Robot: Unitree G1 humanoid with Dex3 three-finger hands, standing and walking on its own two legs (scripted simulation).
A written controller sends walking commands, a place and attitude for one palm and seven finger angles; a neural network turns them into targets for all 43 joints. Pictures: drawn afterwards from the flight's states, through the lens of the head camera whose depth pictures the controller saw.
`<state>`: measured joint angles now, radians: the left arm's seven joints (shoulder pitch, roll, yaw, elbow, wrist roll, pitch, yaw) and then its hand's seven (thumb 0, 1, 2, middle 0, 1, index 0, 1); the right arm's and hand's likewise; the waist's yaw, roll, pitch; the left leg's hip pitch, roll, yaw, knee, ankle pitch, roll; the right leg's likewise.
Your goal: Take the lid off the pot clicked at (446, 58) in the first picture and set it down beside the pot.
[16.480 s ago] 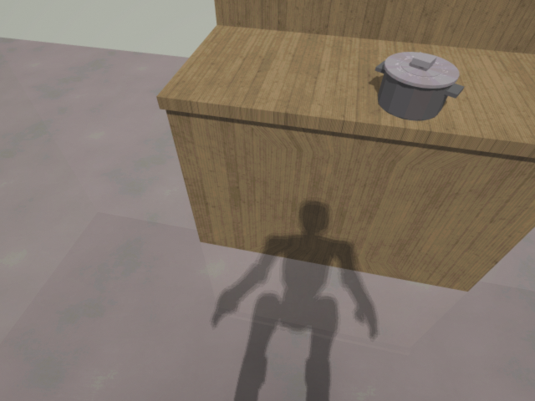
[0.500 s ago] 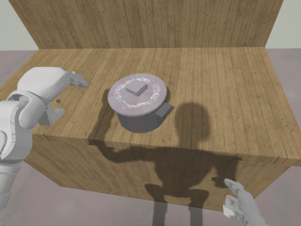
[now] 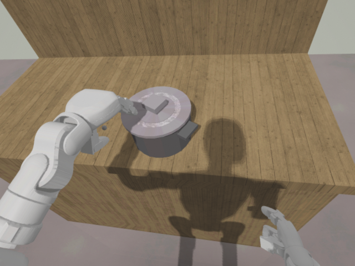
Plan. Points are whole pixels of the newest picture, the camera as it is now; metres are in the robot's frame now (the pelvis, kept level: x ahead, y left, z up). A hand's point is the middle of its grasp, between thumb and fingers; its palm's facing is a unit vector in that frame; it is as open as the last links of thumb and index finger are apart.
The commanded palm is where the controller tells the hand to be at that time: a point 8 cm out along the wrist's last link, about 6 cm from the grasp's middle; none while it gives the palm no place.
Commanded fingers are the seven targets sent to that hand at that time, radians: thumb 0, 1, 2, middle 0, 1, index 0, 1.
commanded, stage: move the open hand above the knob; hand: left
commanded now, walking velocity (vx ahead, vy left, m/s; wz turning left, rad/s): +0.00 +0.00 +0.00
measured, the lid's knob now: (154, 103) +0.46 +0.10 +0.12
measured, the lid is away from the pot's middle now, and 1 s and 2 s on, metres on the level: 0.00 0.00 0.00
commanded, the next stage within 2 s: none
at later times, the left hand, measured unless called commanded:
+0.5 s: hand (112, 94) +0.41 +0.17 +0.19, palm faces -0.05 -0.10 -0.99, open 10.1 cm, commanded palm +0.37 +0.15 +0.25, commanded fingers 0.00 -0.35 1.57 -0.85 -0.08 -0.85 -0.08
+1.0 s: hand (153, 73) +0.45 +0.08 +0.22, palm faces +0.00 +0.01 -1.00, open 10.0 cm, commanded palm +0.41 +0.10 +0.25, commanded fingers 0.00 -0.35 1.57 -0.85 -0.08 -0.85 -0.08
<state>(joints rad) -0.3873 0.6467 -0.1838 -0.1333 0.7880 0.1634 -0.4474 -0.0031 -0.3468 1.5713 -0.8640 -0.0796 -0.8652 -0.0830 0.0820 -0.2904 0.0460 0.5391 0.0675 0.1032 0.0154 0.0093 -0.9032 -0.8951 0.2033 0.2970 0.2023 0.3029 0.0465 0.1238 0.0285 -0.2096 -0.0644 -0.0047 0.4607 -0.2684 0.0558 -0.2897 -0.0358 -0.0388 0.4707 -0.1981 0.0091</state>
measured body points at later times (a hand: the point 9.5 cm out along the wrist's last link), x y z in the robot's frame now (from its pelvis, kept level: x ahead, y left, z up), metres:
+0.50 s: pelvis +0.00 +0.00 +0.00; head +0.02 -0.06 +0.45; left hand +0.40 +0.17 +0.25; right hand +0.19 -0.22 -0.11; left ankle -0.02 +0.09 -0.74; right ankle +0.03 -0.13 -0.74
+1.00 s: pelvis +0.01 +0.00 +0.00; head +0.03 -0.06 +0.45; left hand +0.44 +0.08 +0.27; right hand +0.20 -0.23 -0.12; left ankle -0.02 +0.09 -0.74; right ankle +0.03 -0.13 -0.74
